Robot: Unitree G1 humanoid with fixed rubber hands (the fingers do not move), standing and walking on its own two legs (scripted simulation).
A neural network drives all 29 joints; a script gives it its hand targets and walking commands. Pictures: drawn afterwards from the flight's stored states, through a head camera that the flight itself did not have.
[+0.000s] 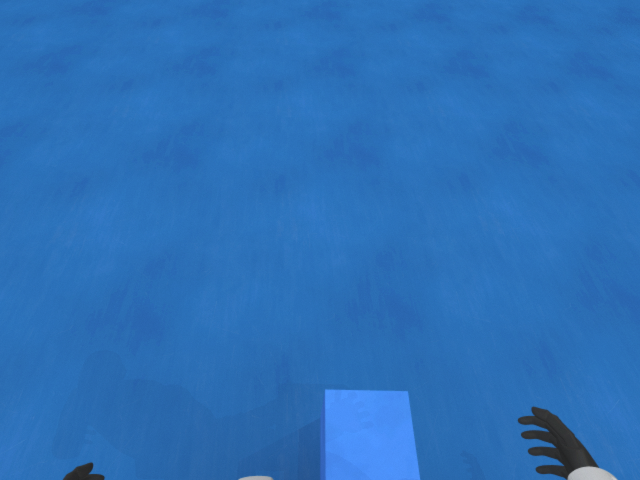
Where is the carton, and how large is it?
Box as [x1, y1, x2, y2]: [320, 390, 419, 479]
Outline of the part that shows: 325,390 320,416 320,479 419,479 407,391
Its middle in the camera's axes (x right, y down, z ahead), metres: +0.11 +0.53 +1.00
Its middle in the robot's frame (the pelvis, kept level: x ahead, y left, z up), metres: +0.29 -0.12 -0.64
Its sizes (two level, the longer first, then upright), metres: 0.210 0.200 0.250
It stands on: the floor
